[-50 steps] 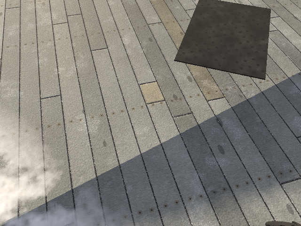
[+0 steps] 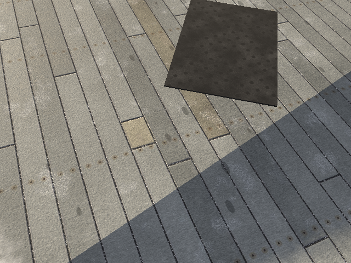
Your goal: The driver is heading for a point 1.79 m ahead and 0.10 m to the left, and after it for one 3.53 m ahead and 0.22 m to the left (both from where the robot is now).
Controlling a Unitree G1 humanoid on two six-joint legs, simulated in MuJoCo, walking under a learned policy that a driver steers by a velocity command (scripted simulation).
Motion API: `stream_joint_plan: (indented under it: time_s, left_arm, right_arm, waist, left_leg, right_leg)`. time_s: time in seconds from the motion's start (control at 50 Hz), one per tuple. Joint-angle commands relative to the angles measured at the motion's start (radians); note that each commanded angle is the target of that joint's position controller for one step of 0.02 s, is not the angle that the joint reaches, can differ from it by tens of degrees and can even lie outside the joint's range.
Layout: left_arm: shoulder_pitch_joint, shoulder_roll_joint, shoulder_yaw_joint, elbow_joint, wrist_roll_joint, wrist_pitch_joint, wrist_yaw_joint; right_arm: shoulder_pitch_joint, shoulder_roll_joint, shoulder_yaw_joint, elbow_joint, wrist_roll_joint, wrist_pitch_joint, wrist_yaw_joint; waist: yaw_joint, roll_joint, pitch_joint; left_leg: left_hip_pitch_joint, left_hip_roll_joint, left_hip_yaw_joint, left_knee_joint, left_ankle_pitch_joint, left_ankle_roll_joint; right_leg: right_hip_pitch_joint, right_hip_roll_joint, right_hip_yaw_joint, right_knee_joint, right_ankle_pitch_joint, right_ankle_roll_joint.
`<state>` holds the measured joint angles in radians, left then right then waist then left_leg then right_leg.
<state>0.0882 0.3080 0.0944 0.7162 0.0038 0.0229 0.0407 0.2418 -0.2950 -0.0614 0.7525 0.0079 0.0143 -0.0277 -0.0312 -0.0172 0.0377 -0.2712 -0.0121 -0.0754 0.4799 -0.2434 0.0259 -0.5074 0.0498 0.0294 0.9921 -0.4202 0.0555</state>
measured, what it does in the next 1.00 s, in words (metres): steps on the spot: right foot, then left foot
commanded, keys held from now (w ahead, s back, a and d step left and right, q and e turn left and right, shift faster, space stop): q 0.36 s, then no key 0.26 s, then e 0.38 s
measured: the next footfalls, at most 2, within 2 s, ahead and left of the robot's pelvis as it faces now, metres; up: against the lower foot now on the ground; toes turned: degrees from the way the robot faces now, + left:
right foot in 0.22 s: +0.06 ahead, -0.14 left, +0.00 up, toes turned +13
left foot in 0.60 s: +0.00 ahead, +0.12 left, +0.00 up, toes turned +17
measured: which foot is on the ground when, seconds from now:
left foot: down 0.00-0.22, up 0.24-0.58, down 0.60-1.00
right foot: up 0.00-0.20, down 0.22-0.62, up 0.64-1.00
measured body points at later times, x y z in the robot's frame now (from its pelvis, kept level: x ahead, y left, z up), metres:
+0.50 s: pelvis +0.00 -0.03 +0.00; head +0.04 -0.03 +0.45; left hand +0.05 +0.28 -0.10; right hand +0.22 -0.26 -0.11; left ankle -0.04 +0.11 -0.69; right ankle +0.03 -0.14 -0.74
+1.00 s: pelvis -0.01 -0.01 -0.01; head +0.02 -0.02 +0.44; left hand +0.04 +0.30 -0.12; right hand +0.21 -0.24 -0.11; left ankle -0.04 +0.11 -0.74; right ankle -0.01 -0.12 -0.72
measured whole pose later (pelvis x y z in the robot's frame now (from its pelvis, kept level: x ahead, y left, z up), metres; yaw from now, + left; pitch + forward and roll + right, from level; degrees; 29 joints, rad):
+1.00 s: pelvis -0.01 -0.01 -0.01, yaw +10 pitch +0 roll +1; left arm 0.20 0.31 0.07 0.78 -0.02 0.06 0.00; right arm 0.08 -0.27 -0.06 0.71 0.00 0.03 -0.03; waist 0.02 0.01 0.06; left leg -0.23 0.03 0.12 0.52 -0.29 0.00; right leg -0.34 -0.05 -0.04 0.80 -0.46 0.05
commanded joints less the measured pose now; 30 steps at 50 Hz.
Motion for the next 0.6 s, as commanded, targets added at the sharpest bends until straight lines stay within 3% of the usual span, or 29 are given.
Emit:
stream_joint_plan:
  time_s: [0.02,0.14,0.18,0.2,0.22,0.24,0.26,0.28,0.32,0.36,0.4,0.46,0.52,0.56,0.58,0.6]
  left_arm:
    - [-0.059,0.03,0.001,-0.081,-0.01,-0.025,-0.003]
    - [-0.027,0.062,0.007,-0.073,-0.023,-0.038,-0.026]
    - [0.032,0.066,0.014,-0.055,-0.021,-0.048,-0.033]
    - [0.063,0.083,0.022,-0.043,-0.016,-0.051,-0.033]
    - [0.094,0.14,0.036,-0.046,0.0,-0.048,-0.027]
    - [0.073,0.218,0.049,-0.049,0.025,-0.037,-0.026]
    - [0.061,0.17,0.038,-0.067,0.04,-0.045,-0.027]
    - [0.011,0.113,0.02,-0.081,0.033,-0.05,-0.022]
    - [-0.049,0.078,0.009,-0.088,0.006,-0.05,-0.015]
    - [-0.022,0.084,0.005,-0.076,0.005,-0.043,-0.005]
    - [0.039,0.096,0.009,-0.058,0.009,-0.035,0.002]
    - [0.045,0.13,0.018,-0.048,0.001,-0.027,-0.005]
    - [0.045,0.157,0.021,-0.037,-0.012,-0.023,-0.021]
    - [0.039,0.155,0.015,-0.024,-0.026,-0.022,-0.027]
    - [0.037,0.141,0.007,-0.015,-0.034,-0.022,-0.027]
    - [0.09,0.11,-0.006,0.011,-0.031,-0.029,-0.031]
  right_arm:
    - [-0.023,-0.175,-0.05,-0.079,0.008,-0.001,-0.017]
    - [-0.062,-0.197,-0.064,-0.114,0.014,0.023,-0.009]
    - [-0.105,-0.188,-0.062,-0.129,0.028,0.029,-0.01]
    - [-0.11,-0.169,-0.057,-0.138,0.029,0.03,-0.014]
    - [-0.079,-0.124,-0.045,-0.144,0.013,0.029,-0.013]
    - [-0.037,-0.094,-0.039,-0.165,0.012,0.019,-0.009]
    - [-0.029,-0.177,-0.063,-0.153,-0.003,0.008,-0.008]
    - [-0.019,-0.223,-0.083,-0.133,0.008,0.011,-0.004]
    - [-0.005,-0.192,-0.084,-0.108,0.007,0.032,-0.009]
    - [-0.038,-0.144,-0.07,-0.131,0.014,0.038,-0.002]
    - [-0.095,-0.108,-0.054,-0.165,0.016,0.033,0.001]
    - [-0.115,-0.078,-0.034,-0.185,0.001,0.028,0.011]
    - [-0.104,-0.088,-0.031,-0.185,0.002,0.029,0.017]
    - [-0.063,-0.086,-0.032,-0.168,0.002,0.03,0.021]
    - [-0.026,-0.083,-0.032,-0.15,-0.001,0.029,0.024]
    - [-0.021,-0.107,-0.035,-0.152,-0.006,0.029,0.02]
  waist:
    - [0.003,0.143,-0.141]
    - [0.003,0.204,-0.13]
    - [0.043,0.199,-0.13]
    - [0.052,0.178,-0.137]
    - [0.038,0.051,-0.171]
    - [-0.01,-0.23,-0.13]
    - [0.013,-0.198,-0.127]
    - [-0.004,-0.122,-0.105]
    - [-0.014,-0.096,-0.064]
    - [0.01,-0.111,-0.049]
    - [0.05,-0.127,-0.068]
    - [0.063,-0.14,-0.106]
    - [0.064,-0.162,-0.111]
    - [0.037,-0.152,-0.107]
    - [0.015,-0.14,-0.105]
    - [0.017,-0.095,-0.113]
  left_leg:
    - [0.237,0.212,-0.252,-0.078,0.526,0.182]
    - [0.146,0.191,-0.362,-0.072,0.437,0.182]
    - [0.116,0.152,-0.381,-0.039,0.365,0.142]
    - [0.06,0.117,-0.368,-0.008,0.262,0.104]
    - [-0.063,0.05,-0.296,0.132,0.034,0.053]
    - [-0.286,-0.117,-0.108,0.308,-0.345,-0.011]
    - [-0.319,-0.05,-0.096,0.557,-0.419,-0.058]
    - [-0.316,-0.026,-0.098,0.661,-0.353,-0.071]
    - [-0.343,-0.01,-0.074,0.728,-0.233,-0.101]
    - [-0.349,-0.002,-0.027,0.714,-0.17,-0.122]
    - [-0.352,0.006,-0.007,0.61,-0.162,-0.133]
    - [-0.245,0.029,0.024,0.425,-0.189,-0.126]
    - [-0.115,0.018,0.077,0.259,-0.172,-0.105]
    - [-0.018,0.002,0.101,0.074,-0.058,-0.075]
    - [0.074,-0.011,0.115,-0.072,0.06,-0.047]
    - [0.19,0.018,0.063,-0.154,0.183,-0.018]
  right_leg:
    - [-0.071,-0.013,0.035,-0.118,0.041,0.021]
    - [0.121,0.016,0.035,-0.377,0.058,0.012]
    - [0.227,0.016,0.021,-0.576,0.191,-0.009]
    - [0.325,-0.021,0.031,-0.656,0.295,-0.028]
    - [0.459,-0.188,0.167,-0.666,0.372,-0.09]
    - [0.491,-0.391,0.416,-0.684,0.592,-0.248]
    - [0.432,-0.486,0.48,-0.694,0.618,-0.351]
    - [0.394,-0.432,0.382,-0.688,0.578,-0.334]
    - [0.377,-0.324,0.224,-0.678,0.493,-0.261]
    - [0.372,-0.289,0.135,-0.686,0.542,-0.264]
    - [0.437,-0.295,0.12,-0.684,0.577,-0.287]
    - [0.454,-0.312,0.092,-0.665,0.608,-0.295]
    - [0.414,-0.32,0.082,-0.649,0.634,-0.293]
    - [0.395,-0.31,0.075,-0.606,0.61,-0.269]
    - [0.36,-0.293,0.06,-0.574,0.578,-0.237]
    - [0.293,-0.263,0.037,-0.541,0.487,-0.17]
